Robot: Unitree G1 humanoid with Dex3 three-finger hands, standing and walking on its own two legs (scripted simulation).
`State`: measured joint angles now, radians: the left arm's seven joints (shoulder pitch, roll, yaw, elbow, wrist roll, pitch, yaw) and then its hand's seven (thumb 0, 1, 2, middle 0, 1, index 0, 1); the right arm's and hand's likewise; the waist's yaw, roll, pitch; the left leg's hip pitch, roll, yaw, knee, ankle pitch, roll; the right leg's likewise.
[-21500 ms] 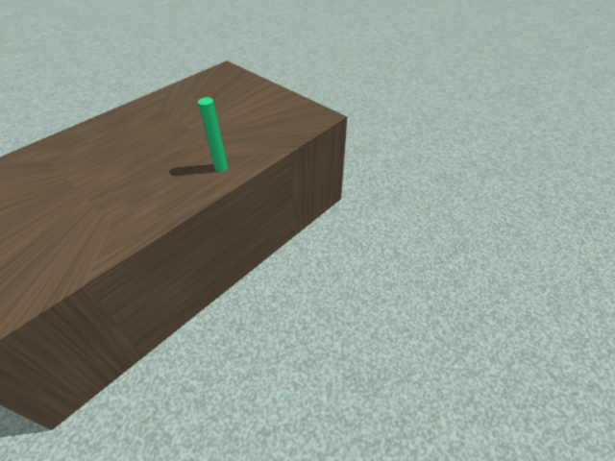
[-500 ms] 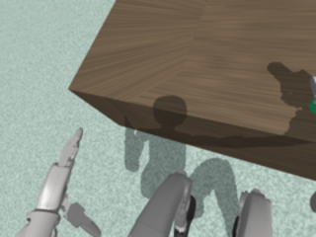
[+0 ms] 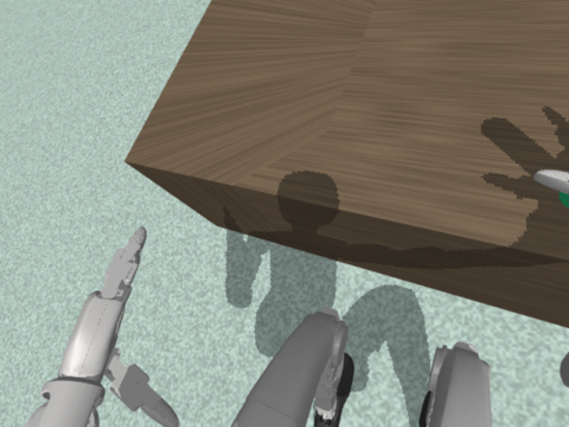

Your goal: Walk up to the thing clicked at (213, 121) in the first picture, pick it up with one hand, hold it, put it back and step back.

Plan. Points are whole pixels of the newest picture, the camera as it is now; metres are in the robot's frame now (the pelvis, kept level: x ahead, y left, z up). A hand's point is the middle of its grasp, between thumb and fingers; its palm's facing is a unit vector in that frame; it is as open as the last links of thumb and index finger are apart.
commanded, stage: withdraw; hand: right
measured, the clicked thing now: out of the picture +0.50 -0.24 -0.01
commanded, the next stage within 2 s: rise in 0.22 s
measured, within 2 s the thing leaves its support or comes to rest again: neither
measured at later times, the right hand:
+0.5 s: hand out of the picture +0.51 -0.34 +0.09, palm faces +0.35 +0.92 -0.18, open 16.8 cm
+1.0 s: hand out of the picture +0.35 -0.32 +0.10, palm faces +0.28 +0.90 -0.33, open 17.3 cm
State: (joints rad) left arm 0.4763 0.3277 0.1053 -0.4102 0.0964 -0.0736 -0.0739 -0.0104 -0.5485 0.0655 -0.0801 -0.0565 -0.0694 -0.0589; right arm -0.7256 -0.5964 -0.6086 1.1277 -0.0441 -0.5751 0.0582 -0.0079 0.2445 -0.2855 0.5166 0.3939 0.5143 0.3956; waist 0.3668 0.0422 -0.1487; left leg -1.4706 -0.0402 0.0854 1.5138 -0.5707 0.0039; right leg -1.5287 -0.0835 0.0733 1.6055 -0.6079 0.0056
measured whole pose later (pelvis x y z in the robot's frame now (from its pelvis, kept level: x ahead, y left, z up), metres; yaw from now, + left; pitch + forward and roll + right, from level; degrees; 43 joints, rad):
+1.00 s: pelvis +0.05 -0.02 +0.15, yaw -4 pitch +13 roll +3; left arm 0.39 0.23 -0.06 0.14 -0.05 0.12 0.00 0.00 0.55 0.70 -0.18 -0.24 -0.18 -0.24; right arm -0.19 -0.41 -0.24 0.72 0.02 0.03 -0.05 -0.01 0.50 -0.08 0.06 0.06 0.06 0.06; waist 0.07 -0.01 -0.13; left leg -0.66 0.01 0.03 0.85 -0.41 -0.03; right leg -0.71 -0.03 0.00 0.92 -0.44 -0.02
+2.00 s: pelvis +0.05 +0.01 +0.16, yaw -6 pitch +1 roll +0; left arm 0.22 0.30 0.00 0.76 0.06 0.00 0.01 0.01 0.90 0.90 -0.21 -0.30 -0.21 -0.30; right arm 0.30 -0.31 0.00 0.62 -0.05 0.02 -0.02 -0.01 0.54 -0.05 0.06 0.05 0.06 0.05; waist 0.02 -0.03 -0.02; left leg -0.38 0.02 0.05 0.77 -0.40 0.01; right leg -0.40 -0.01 0.01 0.77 -0.38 0.01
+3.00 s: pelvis +0.04 +0.02 +0.20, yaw -7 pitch -4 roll +0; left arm 0.17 0.33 -0.01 1.15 0.02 0.01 0.00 0.01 0.90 0.90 -0.21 -0.30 -0.20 -0.30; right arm 0.17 -0.32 0.01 1.13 -0.01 0.00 -0.02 -0.01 0.52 -0.06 0.06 0.05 0.06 0.05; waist 0.00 -0.04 0.03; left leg -0.11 0.01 0.07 0.37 -0.20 0.01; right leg -0.13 -0.01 0.03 0.35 -0.16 0.03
